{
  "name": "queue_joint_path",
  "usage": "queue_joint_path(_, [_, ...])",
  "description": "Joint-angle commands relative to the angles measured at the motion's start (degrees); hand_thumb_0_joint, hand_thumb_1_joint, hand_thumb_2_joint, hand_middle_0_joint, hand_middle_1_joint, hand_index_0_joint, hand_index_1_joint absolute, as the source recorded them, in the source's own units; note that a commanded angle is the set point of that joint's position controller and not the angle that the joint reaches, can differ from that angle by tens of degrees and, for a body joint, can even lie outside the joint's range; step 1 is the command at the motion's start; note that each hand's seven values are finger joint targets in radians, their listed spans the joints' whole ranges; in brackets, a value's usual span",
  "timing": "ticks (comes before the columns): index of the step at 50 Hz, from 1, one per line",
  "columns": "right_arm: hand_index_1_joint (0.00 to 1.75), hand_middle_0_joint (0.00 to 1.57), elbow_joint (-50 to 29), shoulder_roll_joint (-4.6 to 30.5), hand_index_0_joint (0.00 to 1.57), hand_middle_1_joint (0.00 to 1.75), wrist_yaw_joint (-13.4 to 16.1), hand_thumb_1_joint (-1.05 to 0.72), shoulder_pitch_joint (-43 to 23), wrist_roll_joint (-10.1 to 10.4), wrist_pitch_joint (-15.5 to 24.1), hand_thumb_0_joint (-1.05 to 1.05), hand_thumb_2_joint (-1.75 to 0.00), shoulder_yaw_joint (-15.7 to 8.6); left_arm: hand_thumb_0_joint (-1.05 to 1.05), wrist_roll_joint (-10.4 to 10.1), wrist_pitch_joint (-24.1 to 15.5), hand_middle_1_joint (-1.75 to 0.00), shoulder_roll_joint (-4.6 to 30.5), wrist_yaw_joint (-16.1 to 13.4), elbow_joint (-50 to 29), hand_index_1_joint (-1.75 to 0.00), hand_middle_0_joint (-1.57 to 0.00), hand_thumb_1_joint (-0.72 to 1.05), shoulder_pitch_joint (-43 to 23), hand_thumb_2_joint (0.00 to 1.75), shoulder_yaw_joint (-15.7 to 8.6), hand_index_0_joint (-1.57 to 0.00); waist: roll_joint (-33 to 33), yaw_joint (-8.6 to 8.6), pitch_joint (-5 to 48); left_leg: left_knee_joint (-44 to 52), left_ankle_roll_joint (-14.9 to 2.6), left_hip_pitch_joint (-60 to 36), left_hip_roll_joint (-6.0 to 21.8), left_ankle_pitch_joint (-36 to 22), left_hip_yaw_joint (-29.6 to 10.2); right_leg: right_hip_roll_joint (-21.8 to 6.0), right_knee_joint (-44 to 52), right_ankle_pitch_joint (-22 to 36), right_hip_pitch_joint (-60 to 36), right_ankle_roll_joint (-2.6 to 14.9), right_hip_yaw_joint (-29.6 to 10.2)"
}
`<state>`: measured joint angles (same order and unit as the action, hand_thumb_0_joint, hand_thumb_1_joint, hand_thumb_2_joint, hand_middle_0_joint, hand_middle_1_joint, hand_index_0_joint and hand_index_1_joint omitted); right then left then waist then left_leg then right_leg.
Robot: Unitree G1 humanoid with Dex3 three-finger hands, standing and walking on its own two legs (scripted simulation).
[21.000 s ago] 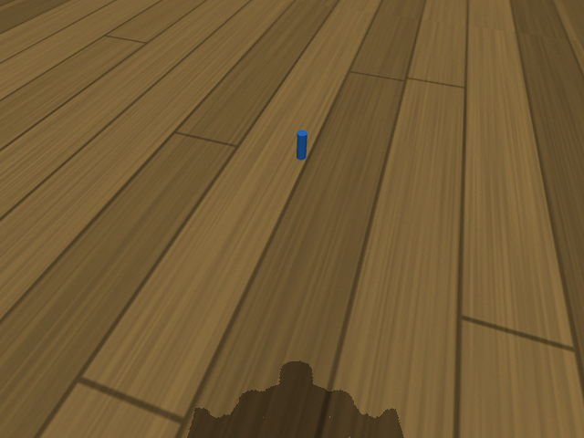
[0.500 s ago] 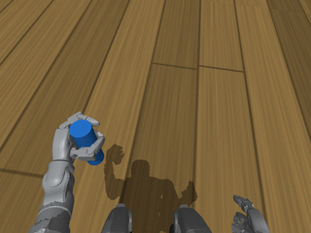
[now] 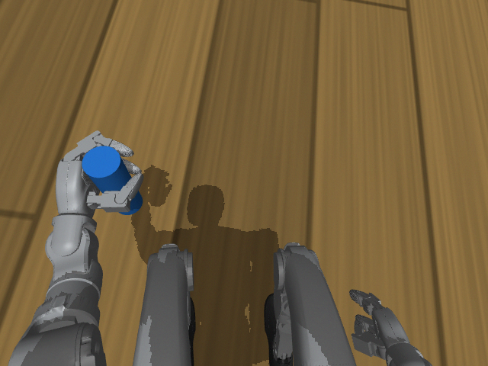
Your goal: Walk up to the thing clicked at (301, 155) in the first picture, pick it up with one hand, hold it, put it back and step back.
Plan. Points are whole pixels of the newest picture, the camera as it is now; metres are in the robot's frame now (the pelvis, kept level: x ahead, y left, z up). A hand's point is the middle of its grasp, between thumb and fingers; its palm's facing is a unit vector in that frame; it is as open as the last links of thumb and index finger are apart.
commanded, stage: crouch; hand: left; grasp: from the side
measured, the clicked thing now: (117, 184) +0.40 +0.21 -0.06
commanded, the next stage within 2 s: lower in 1.00 s
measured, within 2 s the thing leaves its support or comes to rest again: neither
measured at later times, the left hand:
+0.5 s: hand (142, 196) +0.42 +0.20 -0.19, palm faces +0.06 -1.00 -0.02, open 7.1 cm
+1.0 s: hand (147, 200) +0.43 +0.20 -0.26, palm faces +0.05 -1.00 +0.00, open 7.1 cm
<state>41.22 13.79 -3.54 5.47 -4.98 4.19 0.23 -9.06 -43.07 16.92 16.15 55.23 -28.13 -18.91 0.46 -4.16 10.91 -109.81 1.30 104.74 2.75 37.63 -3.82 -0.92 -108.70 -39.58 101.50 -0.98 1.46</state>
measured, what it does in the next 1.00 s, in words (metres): lowers itself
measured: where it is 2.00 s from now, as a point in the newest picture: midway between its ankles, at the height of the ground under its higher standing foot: (231, 349)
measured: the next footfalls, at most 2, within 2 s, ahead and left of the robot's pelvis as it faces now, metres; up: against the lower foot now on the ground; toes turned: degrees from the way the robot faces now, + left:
none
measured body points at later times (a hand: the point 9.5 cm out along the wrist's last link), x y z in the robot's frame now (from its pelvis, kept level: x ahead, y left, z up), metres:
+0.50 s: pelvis -0.02 +0.00 -0.14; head +0.18 +0.04 +0.26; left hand +0.41 +0.25 -0.19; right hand +0.08 -0.28 -0.26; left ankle +0.08 +0.13 -0.45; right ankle +0.07 -0.13 -0.45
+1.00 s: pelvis -0.02 +0.00 -0.18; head +0.20 +0.06 +0.21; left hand +0.42 +0.26 -0.25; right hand +0.09 -0.28 -0.28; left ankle +0.08 +0.13 -0.45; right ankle +0.07 -0.13 -0.45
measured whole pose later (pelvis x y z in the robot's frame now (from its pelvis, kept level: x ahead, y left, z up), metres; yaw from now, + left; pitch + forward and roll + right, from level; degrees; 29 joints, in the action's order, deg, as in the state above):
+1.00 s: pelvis -0.02 +0.00 -0.18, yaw -6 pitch +26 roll -8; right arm 42.3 17.3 -6.6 -0.2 -10.7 0.1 8.4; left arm -7.3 -46.9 27.1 14.2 62.5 -34.3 -26.5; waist 4.4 -9.2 -1.7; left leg -143.7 3.0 130.2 1.8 39.7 -11.9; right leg 1.6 -139.2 -40.2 125.1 -1.7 5.4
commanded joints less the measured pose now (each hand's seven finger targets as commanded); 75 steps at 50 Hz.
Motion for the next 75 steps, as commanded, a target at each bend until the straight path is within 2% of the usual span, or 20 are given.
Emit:
queue_joint_path(1, [0.30, 0.20, -3.42, 11.59, 0.20, 0.30, 0.02, -0.89, 5.56, -0.22, 1.53, 0.00, -0.91, -3.46, 0.00, -0.14, -6.72, -1.37, 10.49, -0.79, -9.89, -1.37, -1.25, 0.48, -18.04, 1.28, -3.02, -1.26, -6.99, -0.35, 34.02, 7.92, -1.59, -22.09, -1.74, -9.34, 0.65, 1.94, 7.26, 10.40, -8.56, 3.40, 2.30])
queue_joint_path(7, [0.30, 0.20, -2.66, 11.63, 0.20, 0.30, -0.58, -0.90, 4.90, -1.06, 1.04, 0.00, -0.91, -2.97, 0.00, 0.72, -8.53, -1.36, 13.12, -1.98, -10.71, -1.36, -1.25, 0.43, -22.72, 1.28, -4.94, -1.24, -7.13, -0.93, 34.00, 1.62, -1.72, -14.19, -1.99, -3.97, 2.17, 2.10, 2.26, 6.69, -5.00, 3.25, 2.15])
queue_joint_path(10, [0.30, 0.20, -1.89, 12.15, 0.20, 0.30, -0.57, -0.89, 5.04, -1.35, 0.61, 0.00, -0.91, -2.59, 0.00, 1.47, -8.89, -1.35, 16.89, -2.48, -10.19, -1.36, -1.23, 0.47, -24.16, 1.29, -6.95, -1.22, -8.63, -0.91, 34.78, -0.66, -1.65, -11.86, -1.95, -2.50, 2.47, 2.19, -0.53, 5.69, -3.64, 3.14, 2.56])
queue_joint_path(12, [0.30, 0.20, -1.55, 12.42, 0.20, 0.30, -0.70, -0.89, 5.04, -1.29, 0.38, 0.00, -0.91, -2.34, 0.00, 1.23, -8.69, -1.36, 14.67, -2.25, -9.19, -1.37, -1.24, 0.47, -26.20, 1.30, -5.35, -1.24, -8.71, -2.35, 33.56, -2.25, -1.67, -10.70, -1.90, -1.59, 2.37, 2.19, -2.00, 5.40, -1.06, 3.17, 3.14])
queue_joint_path(15, [0.30, 0.20, -1.04, 12.79, 0.20, 0.30, -0.64, -0.90, 4.97, -1.60, 0.03, 0.00, -0.91, -1.84, 0.00, 1.60, -8.27, -1.32, 17.39, -2.47, -6.33, -1.33, -1.22, 0.44, -25.76, 1.26, -7.02, -1.22, -7.83, -2.03, 32.35, -5.15, -1.84, -6.21, -2.03, -1.10, 2.74, 2.26, -3.84, 4.77, -0.80, 2.95, 3.11])
queue_joint_path(20, [0.30, 0.20, -0.90, 13.90, 0.20, 0.30, -1.02, -0.89, 4.50, -2.19, -0.52, 0.00, -0.91, -0.87, 0.00, 0.87, -8.06, -1.34, 16.26, -1.28, -5.20, -1.35, -1.24, 0.48, -25.91, 1.29, -6.77, -1.24, -7.65, -2.84, 30.63, -8.66, -1.86, -3.55, -1.98, -1.09, 2.23, 2.51, -7.06, 5.42, 1.45, 2.77, 4.44])
queue_joint_path(22, [0.30, 0.20, -0.87, 14.60, 0.20, 0.30, -1.15, -0.89, 5.24, -2.21, -0.90, 0.00, -0.91, -0.75, 0.00, 1.25, -7.55, -1.33, 19.67, -1.30, -3.81, -1.33, -1.22, 0.48, -22.76, 1.27, -9.19, -1.22, -8.49, -1.72, 32.47, -10.04, -1.71, -3.39, -1.98, -3.81, 2.21, 2.72, -8.71, 7.78, 0.21, 2.77, 4.58])
queue_joint_path(26, [0.30, 0.20, -0.96, 14.53, 0.20, 0.30, -1.27, -0.90, 4.33, -2.52, -1.31, 0.00, -0.91, 0.28, 0.00, 0.58, -7.75, -1.33, 18.39, -0.94, -4.81, -1.33, -1.23, 0.49, -25.53, 1.26, -7.91, -1.23, -7.52, -3.17, 29.80, -12.66, -1.98, 0.97, -1.88, -2.77, 1.96, 3.03, -9.90, 7.69, 1.05, 2.55, 4.75])
queue_joint_path(28, [0.30, 0.20, -0.84, 15.32, 0.20, 0.30, -1.32, -0.89, 3.93, -2.71, -1.50, 0.00, -0.91, 0.29, 0.00, 0.96, -7.59, -1.34, 20.01, -1.02, -3.07, -1.34, -1.23, 0.51, -23.32, 1.28, -9.21, -1.23, -7.94, -2.59, 28.33, -13.06, -1.73, 0.00, -1.60, -2.76, 1.41, 3.32, -11.03, 7.24, 3.30, 2.72, 5.55])
queue_joint_path(34, [0.30, 0.20, -0.98, 16.24, 0.20, 0.30, -1.67, -0.90, 3.24, -3.69, -2.10, 0.00, -0.91, 1.22, 0.00, 1.02, -8.13, -1.35, 19.97, -0.57, -5.57, -1.35, -1.24, 0.49, -24.30, 1.28, -7.92, -1.25, -10.50, -4.10, 28.16, -15.22, -1.49, -0.41, -1.24, -3.73, 0.35, 3.58, -13.25, 8.90, 4.36, 2.65, 6.51])
queue_joint_path(38, [0.30, 0.20, -0.98, 16.97, 0.20, 0.30, -1.89, -0.90, 2.86, -4.30, -2.62, 0.00, -0.91, 2.10, 0.00, 0.71, -8.77, -1.36, 22.19, -1.46, -6.71, -1.36, -1.25, 0.49, -24.39, 1.29, -9.66, -1.25, -11.53, -3.87, 28.21, -16.33, -1.20, -0.47, -1.09, -4.31, -0.49, 3.78, -14.74, 9.50, 4.21, 2.70, 7.48])
queue_joint_path(40, [0.30, 0.20, -0.96, 17.14, 0.20, 0.30, -2.01, -0.90, 2.40, -4.52, -2.82, 0.00, -0.91, 2.64, 0.00, 0.54, -8.89, -1.36, 21.10, -1.22, -7.28, -1.36, -1.24, 0.48, -24.34, 1.28, -8.53, -1.25, -13.37, -4.56, 27.60, -16.28, -0.86, -1.50, -1.04, -5.30, -1.14, 3.70, -15.77, 10.42, 5.37, 2.83, 7.98])
queue_joint_path(41, [0.30, 0.20, -0.86, 17.30, 0.20, 0.30, -1.99, -0.90, 2.59, -4.63, -2.92, 0.00, -0.91, 2.69, 0.00, 0.41, -8.74, -1.35, 22.22, -1.40, -5.90, -1.35, -1.24, 0.49, -22.24, 1.28, -9.89, -1.24, -12.80, -3.89, 27.95, -17.09, -0.94, -0.83, -1.04, -6.16, -0.93, 3.87, -15.91, 11.14, 4.26, 2.74, 7.85])
queue_joint_path(43, [0.30, 0.20, -1.18, 17.34, 0.20, 0.30, -2.09, -0.90, 2.00, -4.91, -3.08, 0.00, -0.91, 3.13, 0.00, 0.55, -8.79, -1.36, 21.10, -1.70, -5.00, -1.36, -1.26, 0.51, -23.08, 1.28, -8.63, -1.26, -11.36, -5.17, 26.82, -18.19, -1.22, 0.86, -1.02, -5.68, -1.11, 3.96, -15.74, 11.20, 3.98, 2.48, 7.91])
queue_joint_path(54, [0.30, 0.20, -1.84, 18.59, 0.20, 0.30, -2.69, -0.91, 0.19, -6.22, -4.15, 0.00, -0.91, 4.91, 0.00, 0.74, -10.13, -1.37, 23.08, -3.10, -4.95, -1.37, -1.27, 0.49, -21.67, 1.29, -9.12, -1.28, -12.85, -5.82, 24.93, -19.70, -0.90, 0.49, -0.72, -6.44, -2.22, 4.44, -17.27, 12.02, 4.20, 2.40, 9.25])
queue_joint_path(58, [0.30, 0.20, -2.31, 19.29, 0.20, 0.30, -2.82, -0.91, -0.37, -6.65, -4.47, 0.00, -0.91, 5.65, 0.00, 1.65, -10.42, -1.40, 24.78, -3.90, -2.63, -1.39, -1.30, 0.41, -21.56, 1.23, -9.27, -1.31, -12.59, -6.84, 22.87, -20.30, -0.89, 1.30, -0.58, -5.45, -2.80, 4.60, -17.31, 11.38, 4.92, 2.37, 9.88])
queue_joint_path(60, [0.30, 0.20, -3.20, 19.86, 0.20, 0.30, -3.07, -0.91, -1.58, -6.95, -4.39, 0.00, -0.90, 6.70, 0.00, 1.34, -11.07, -1.40, 23.15, -3.89, -0.16, -1.39, -1.30, 0.43, -21.99, 1.24, -7.95, -1.32, -11.08, -8.77, 19.89, -20.72, -1.00, 2.83, -0.53, -3.97, -3.49, 4.61, -17.39, 10.65, 5.46, 2.20, 10.58])
queue_joint_path(64, [0.30, 0.20, -3.88, 20.79, 0.20, 0.30, -3.30, -0.90, -2.89, -7.78, -4.33, 0.00, -0.90, 8.60, 0.00, 1.16, -13.07, -1.38, 26.28, -4.01, 2.39, -1.37, -1.29, 0.47, -23.03, 1.22, -8.34, -1.31, -11.35, -9.55, 19.59, -21.98, -0.95, 2.94, -0.36, -3.56, -4.19, 4.94, -17.77, 10.46, 4.04, 2.00, 11.24])
queue_joint_path(69, [0.30, 0.20, -5.00, 22.31, 0.20, 0.30, -3.18, -0.90, -4.69, -9.04, -4.32, 0.00, -0.90, 10.61, 0.00, 1.21, -15.61, -1.38, 31.25, -4.57, 3.01, -1.37, -1.30, 0.47, -24.81, 1.23, -11.27, -1.31, -14.58, -9.81, 18.35, -22.00, -0.42, 0.70, 0.03, -3.45, -4.96, 5.20, -18.18, 10.69, 3.54, 2.01, 12.19])
queue_joint_path(75, [0.30, 0.20, -5.84, 23.78, 0.20, 0.30, -3.20, -0.91, -6.76, -10.60, -4.21, 0.00, -0.90, 12.88, 0.00, 1.22, -17.39, -1.38, 32.61, -4.79, 6.98, -1.36, -1.29, 0.51, -22.62, 1.23, -11.27, -1.31, -16.64, -11.31, 15.90, -22.76, 0.08, -0.08, 0.43, -5.42, -6.21, 5.38, -19.43, 13.08, 2.67, 1.99, 13.22])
